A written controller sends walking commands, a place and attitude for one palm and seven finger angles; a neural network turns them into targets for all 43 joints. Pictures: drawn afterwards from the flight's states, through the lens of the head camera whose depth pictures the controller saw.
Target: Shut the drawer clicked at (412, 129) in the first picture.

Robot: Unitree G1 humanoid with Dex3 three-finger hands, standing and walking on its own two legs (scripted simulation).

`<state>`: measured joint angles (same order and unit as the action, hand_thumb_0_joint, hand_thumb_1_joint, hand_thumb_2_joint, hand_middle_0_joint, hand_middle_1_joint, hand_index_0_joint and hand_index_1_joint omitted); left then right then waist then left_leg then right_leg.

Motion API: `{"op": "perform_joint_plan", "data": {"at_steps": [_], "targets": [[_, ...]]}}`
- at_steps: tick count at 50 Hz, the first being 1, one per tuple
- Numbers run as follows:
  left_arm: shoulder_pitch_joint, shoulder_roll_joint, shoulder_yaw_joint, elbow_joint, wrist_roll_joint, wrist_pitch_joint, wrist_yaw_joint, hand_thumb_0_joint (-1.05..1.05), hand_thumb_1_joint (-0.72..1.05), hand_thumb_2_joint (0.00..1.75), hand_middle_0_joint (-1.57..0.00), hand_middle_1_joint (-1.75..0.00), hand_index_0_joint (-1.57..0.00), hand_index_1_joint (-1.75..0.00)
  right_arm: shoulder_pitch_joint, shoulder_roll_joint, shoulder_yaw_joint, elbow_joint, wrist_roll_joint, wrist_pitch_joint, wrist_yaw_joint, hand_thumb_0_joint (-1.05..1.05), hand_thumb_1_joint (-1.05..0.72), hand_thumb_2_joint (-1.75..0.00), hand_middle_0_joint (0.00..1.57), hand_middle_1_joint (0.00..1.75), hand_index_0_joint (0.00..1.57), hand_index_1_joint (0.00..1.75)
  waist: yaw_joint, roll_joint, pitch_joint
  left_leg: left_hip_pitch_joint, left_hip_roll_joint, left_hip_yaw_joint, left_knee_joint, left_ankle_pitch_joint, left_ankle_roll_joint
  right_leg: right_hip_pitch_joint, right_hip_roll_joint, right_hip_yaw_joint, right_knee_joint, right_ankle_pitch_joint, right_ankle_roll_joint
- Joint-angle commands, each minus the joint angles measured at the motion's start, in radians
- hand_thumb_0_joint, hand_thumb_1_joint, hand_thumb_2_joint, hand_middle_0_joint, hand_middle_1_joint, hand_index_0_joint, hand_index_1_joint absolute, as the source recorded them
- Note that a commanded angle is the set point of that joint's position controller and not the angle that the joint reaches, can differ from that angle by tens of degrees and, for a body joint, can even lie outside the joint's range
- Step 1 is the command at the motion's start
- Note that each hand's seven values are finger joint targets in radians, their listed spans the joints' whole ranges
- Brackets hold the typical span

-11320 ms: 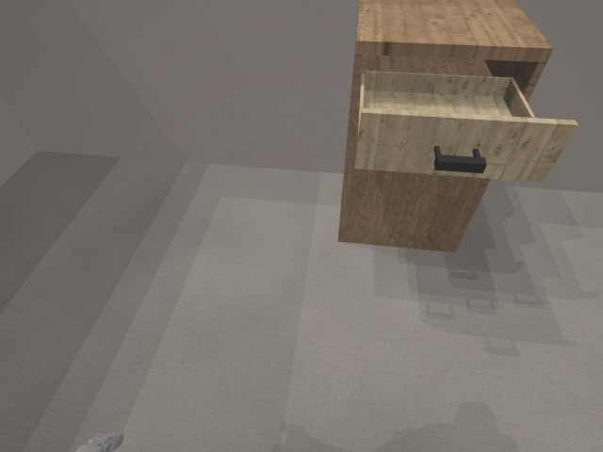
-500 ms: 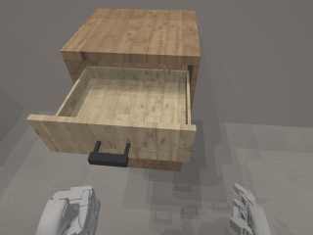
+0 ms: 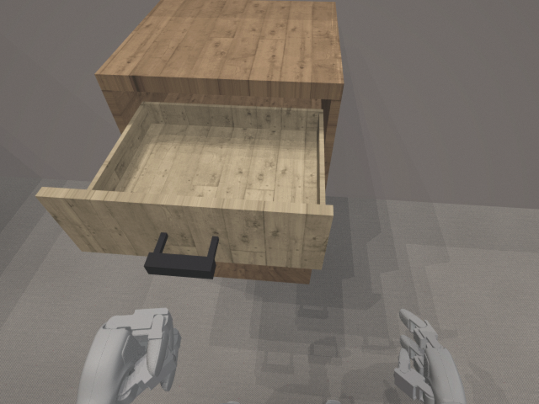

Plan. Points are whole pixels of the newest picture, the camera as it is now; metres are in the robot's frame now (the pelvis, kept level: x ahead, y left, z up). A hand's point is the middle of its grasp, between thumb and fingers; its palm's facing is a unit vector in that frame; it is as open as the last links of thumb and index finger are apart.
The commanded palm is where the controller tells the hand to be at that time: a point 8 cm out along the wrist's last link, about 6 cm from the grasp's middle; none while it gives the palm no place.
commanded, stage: bring the fist close to the handle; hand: left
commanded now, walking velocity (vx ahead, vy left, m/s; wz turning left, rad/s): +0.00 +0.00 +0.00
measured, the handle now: (184, 253) +0.34 +0.16 +0.02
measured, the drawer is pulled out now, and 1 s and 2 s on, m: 0.30 0.30 0.27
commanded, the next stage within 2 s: push the drawer shut in 1.12 s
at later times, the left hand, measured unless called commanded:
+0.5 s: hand (192, 333) +0.21 +0.12 +0.04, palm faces -0.05 -1.00 -0.02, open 3.3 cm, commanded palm +0.19 +0.18 +0.04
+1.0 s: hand (196, 317) +0.24 +0.13 +0.02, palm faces -0.06 -1.00 -0.03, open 3.3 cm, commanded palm +0.22 +0.18 +0.02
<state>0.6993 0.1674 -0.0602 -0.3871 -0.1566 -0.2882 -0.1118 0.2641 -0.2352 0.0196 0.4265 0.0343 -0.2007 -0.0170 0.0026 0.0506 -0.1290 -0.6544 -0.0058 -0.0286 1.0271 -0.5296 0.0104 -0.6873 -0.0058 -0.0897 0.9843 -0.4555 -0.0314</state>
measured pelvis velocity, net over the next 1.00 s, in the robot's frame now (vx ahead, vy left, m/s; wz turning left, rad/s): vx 0.00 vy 0.00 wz -0.01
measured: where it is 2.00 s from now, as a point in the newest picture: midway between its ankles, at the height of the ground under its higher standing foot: outside the picture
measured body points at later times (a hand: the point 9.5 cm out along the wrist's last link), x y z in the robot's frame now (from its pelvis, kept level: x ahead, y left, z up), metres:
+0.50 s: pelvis +0.00 +0.00 -0.02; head +0.06 +0.00 +0.43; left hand +0.21 +0.17 +0.05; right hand +0.18 -0.23 -0.09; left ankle -0.01 +0.11 -0.68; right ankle +0.02 -0.10 -0.68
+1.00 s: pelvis +0.00 +0.00 -0.03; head +0.07 +0.00 +0.41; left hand +0.24 +0.18 +0.02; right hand +0.17 -0.23 -0.11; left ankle -0.01 +0.11 -0.68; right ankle +0.02 -0.10 -0.68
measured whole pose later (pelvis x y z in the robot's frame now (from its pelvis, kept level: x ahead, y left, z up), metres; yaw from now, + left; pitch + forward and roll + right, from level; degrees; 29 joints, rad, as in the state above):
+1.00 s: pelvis +0.00 +0.00 -0.03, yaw -1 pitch +17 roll -1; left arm 0.36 0.16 -0.04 -0.08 -0.13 -0.35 -0.05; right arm 0.25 -0.24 0.03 0.44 0.01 -0.09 0.00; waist -0.03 0.04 -0.16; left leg -0.90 -0.01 -0.02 1.18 -0.58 0.02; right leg -0.94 -0.01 -0.08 1.13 -0.50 -0.03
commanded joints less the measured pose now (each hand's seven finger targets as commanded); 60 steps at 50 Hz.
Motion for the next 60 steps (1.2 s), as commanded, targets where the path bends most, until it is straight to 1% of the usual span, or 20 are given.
{"op": "perform_joint_plan", "data": {"at_steps": [1, 9, 10, 12, 15, 18, 24, 27, 29, 31, 34, 35, 36, 39, 40, 43, 46, 49, 55, 60], "targets": [[-0.043, 0.046, 0.046, -0.177, -0.01, -0.081, 0.014, 0.0, 0.9, 0.9, -1.4, -1.6, -1.4, -1.6, -0.073, -0.101, -0.044, -0.17, 0.004, -0.052, -0.006, 0.0, -0.9, -0.9, 0.2, 0.3, 0.2, 0.3, -0.017, -0.063, -0.085, -0.033, -0.009, -0.001, -0.154, 0.197, 0.019, 0.11, 0.001, 0.054, -0.165, 0.093, 0.01], [-0.089, 0.056, 0.052, -0.115, 0.006, -0.089, 0.034, 0.0, 0.9, 0.9, -1.4, -1.6, -1.4, -1.6, -0.07, -0.106, -0.049, -0.163, -0.003, -0.036, -0.002, 0.0, -0.9, -0.9, 0.2, 0.3, 0.2, 0.3, -0.017, -0.051, -0.119, -0.063, -0.008, 0.0, -0.128, 0.235, 0.015, 0.104, 0.001, 0.054, -0.126, 0.151, 0.006], [-0.093, 0.032, 0.032, -0.116, 0.004, -0.093, 0.035, 0.0, 0.9, 0.9, -1.4, -1.6, -1.4, -1.6, -0.062, -0.103, -0.046, -0.164, -0.007, -0.035, 0.001, 0.0, -0.9, -0.9, 0.2, 0.3, 0.2, 0.3, -0.022, -0.045, -0.137, -0.058, -0.01, 0.003, -0.121, 0.242, 0.016, 0.103, 0.0, 0.054, -0.122, 0.166, 0.008], [-0.111, 0.055, 0.06, -0.085, 0.003, -0.101, 0.039, 0.0, 0.9, 0.9, -1.4, -1.6, -1.4, -1.6, -0.06, -0.107, -0.05, -0.158, -0.009, -0.028, 0.001, 0.0, -0.9, -0.9, 0.2, 0.3, 0.2, 0.3, -0.026, -0.085, -0.139, -0.084, -0.009, 0.003, -0.107, 0.231, 0.016, 0.097, 0.001, 0.061, -0.117, 0.159, 0.01], [-0.148, 0.039, 0.044, -0.065, 0.011, -0.119, 0.04, 0.0, 0.9, 0.9, -1.4, -1.6, -1.4, -1.6, -0.06, -0.11, -0.05, -0.157, -0.01, -0.024, 0.003, 0.0, -0.9, -0.9, 0.2, 0.3, 0.2, 0.3, -0.031, -0.066, -0.141, -0.099, -0.009, 0.002, -0.095, 0.226, 0.014, 0.069, 0.001, 0.056, -0.095, 0.151, 0.007], [-0.163, 0.031, 0.031, -0.068, 0.01, -0.137, 0.043, 0.0, 0.9, 0.9, -1.4, -1.6, -1.4, -1.6, -0.054, -0.112, -0.051, -0.155, -0.014, -0.026, 0.007, 0.0, -0.9, -0.9, 0.2, 0.3, 0.2, 0.3, -0.028, -0.038, -0.189, -0.09, -0.007, -0.003, -0.08, 0.257, 0.012, 0.057, 0.002, 0.049, -0.065, 0.185, 0.004], [-0.204, 0.033, 0.024, -0.009, 0.033, -0.142, 0.059, 0.0, 0.9, 0.9, -1.4, -1.6, -1.4, -1.6, -0.05, -0.118, -0.055, -0.15, -0.019, -0.007, 0.01, 0.0, -0.9, -0.9, 0.2, 0.3, 0.2, 0.3, -0.039, -0.068, -0.196, -0.133, -0.004, -0.007, -0.048, 0.254, 0.011, 0.016, 0.003, 0.048, -0.032, 0.184, 0.003], [-0.251, 0.024, 0.02, 0.006, 0.038, -0.146, 0.069, 0.0, 0.9, 0.9, -1.4, -1.6, -1.4, -1.6, -0.056, -0.118, -0.052, -0.155, -0.023, 0.006, 0.011, 0.0, -0.9, -0.9, 0.2, 0.3, 0.2, 0.3, -0.037, -0.068, -0.207, -0.157, -0.007, -0.008, -0.038, 0.219, 0.011, -0.005, 0.002, 0.049, -0.019, 0.147, 0.003], [-0.278, 0.05, 0.046, 0.024, 0.044, -0.148, 0.079, 0.0, 0.9, 0.9, -1.4, -1.6, -1.4, -1.6, -0.055, -0.119, -0.053, -0.149, -0.024, 0.013, 0.009, 0.0, -0.9, -0.9, 0.2, 0.3, 0.2, 0.3, -0.038, -0.069, -0.211, -0.169, -0.005, -0.005, -0.025, 0.218, 0.012, -0.01, 0.003, 0.058, -0.017, 0.146, 0.001], [-0.315, 0.025, 0.022, 0.033, 0.044, -0.153, 0.08, 0.0, 0.9, 0.9, -1.4, -1.6, -1.4, -1.6, -0.055, -0.117, -0.049, -0.149, -0.025, 0.019, 0.011, 0.0, -0.9, -0.9, 0.2, 0.3, 0.2, 0.3, -0.039, -0.038, -0.226, -0.168, -0.007, -0.006, -0.019, 0.219, 0.01, -0.028, 0.001, 0.054, -0.003, 0.148, 0.0], [-0.357, 0.049, 0.049, 0.071, 0.045, -0.159, 0.086, 0.0, 0.9, 0.9, -1.4, -1.6, -1.4, -1.6, -0.052, -0.122, -0.051, -0.137, -0.028, 0.025, 0.01, 0.0, -0.9, -0.9, 0.2, 0.3, 0.2, 0.3, -0.044, -0.067, -0.249, -0.189, -0.005, -0.007, 0.002, 0.224, 0.012, -0.03, 0.002, 0.057, 0.008, 0.155, 0.001], [-0.378, 0.022, 0.025, 0.094, 0.046, -0.159, 0.08, 0.0, 0.9, 0.9, -1.4, -1.6, -1.4, -1.6, -0.055, -0.12, -0.048, -0.135, -0.029, 0.027, 0.011, 0.0, -0.9, -0.9, 0.2, 0.3, 0.2, 0.3, -0.046, -0.064, -0.251, -0.196, -0.007, -0.006, 0.006, 0.218, 0.012, -0.035, 0.001, 0.059, 0.012, 0.154, 0.001], [-0.408, 0.032, 0.033, 0.102, 0.042, -0.161, 0.077, 0.0, 0.9, 0.9, -1.4, -1.6, -1.4, -1.6, -0.055, -0.122, -0.049, -0.131, -0.028, 0.029, 0.011, 0.0, -0.9, -0.9, 0.2, 0.3, 0.2, 0.3, -0.049, -0.06, -0.251, -0.208, -0.008, -0.006, 0.012, 0.21, 0.011, -0.038, -0.001, 0.062, 0.013, 0.147, 0.002], [-0.402, 0.074, 0.069, 0.081, 0.031, -0.154, 0.07, 0.0, 0.9, 0.9, -1.4, -1.6, -1.4, -1.6, -0.059, -0.125, -0.05, -0.14, -0.023, 0.036, 0.009, 0.0, -0.9, -0.9, 0.2, 0.3, 0.2, 0.3, -0.028, -0.039, -0.303, -0.187, -0.008, -0.001, 0.0, 0.231, 0.014, 0.004, 0.0, 0.068, 0.007, 0.164, -0.001], [-0.395, 0.053, 0.054, 0.078, 0.026, -0.149, 0.065, 0.0, 0.9, 0.9, -1.4, -1.6, -1.4, -1.6, -0.054, -0.122, -0.049, -0.141, -0.021, 0.04, 0.009, 0.0, -0.9, -0.9, 0.2, 0.3, 0.2, 0.3, -0.03, -0.042, -0.312, -0.173, -0.009, -0.001, -0.007, 0.248, 0.014, 0.017, 0.001, 0.066, 0.006, 0.189, 0.0], [-0.361, 0.046, 0.054, 0.072, 0.01, -0.134, 0.062, 0.0, 0.9, 0.9, -1.4, -1.6, -1.4, -1.6, -0.05, -0.119, -0.048, -0.144, -0.019, 0.044, 0.009, 0.0, -0.9, -0.9, 0.2, 0.3, 0.2, 0.3, -0.028, -0.046, -0.303, -0.167, -0.008, 0.002, -0.017, 0.265, 0.012, 0.039, -0.001, 0.061, -0.005, 0.217, 0.002], [-0.367, 0.05, 0.065, 0.111, 0.008, -0.128, 0.059, 0.0, 0.9, 0.9, -1.4, -1.6, -1.4, -1.6, -0.048, -0.123, -0.048, -0.137, -0.018, 0.051, 0.009, 0.0, -0.9, -0.9, 0.2, 0.3, 0.2, 0.3, -0.041, -0.081, -0.264, -0.198, -0.008, 0.0, -0.014, 0.234, 0.012, 0.029, 0.001, 0.065, -0.014, 0.192, 0.006], [-0.382, 0.038, 0.039, 0.103, 0.014, -0.139, 0.058, 0.0, 0.9, 0.9, -1.4, -1.6, -1.4, -1.6, -0.054, -0.125, -0.048, -0.139, -0.02, 0.048, 0.007, 0.0, -0.9, -0.9, 0.2, 0.3, 0.2, 0.3, -0.05, -0.072, -0.241, -0.193, -0.004, -0.007, -0.015, 0.221, 0.013, -0.009, 0.002, 0.057, -0.009, 0.164, 0.004], [-0.33, 0.067, 0.077, 0.08, 0.012, -0.166, 0.06, 0.0, 0.9, 0.9, -1.4, -1.6, -1.4, -1.6, -0.052, -0.121, -0.052, -0.142, -0.023, 0.046, 0.01, 0.0, -0.9, -0.9, 0.2, 0.3, 0.2, 0.3, -0.032, -0.048, -0.272, -0.186, -0.007, 0.001, -0.01, 0.246, 0.01, 0.009, 0.002, 0.061, 0.002, 0.196, 0.001], [-0.331, 0.031, 0.025, 0.052, 0.021, -0.173, 0.063, 0.0, 0.9, 0.9, -1.4, -1.6, -1.4, -1.6, -0.051, -0.121, -0.052, -0.145, -0.022, 0.045, 0.012, 0.0, -0.9, -0.9, 0.2, 0.3, 0.2, 0.3, -0.045, -0.026, -0.26, -0.158, -0.002, -0.013, -0.013, 0.265, 0.008, -0.033, 0.005, 0.042, 0.016, 0.192, -0.002]]}}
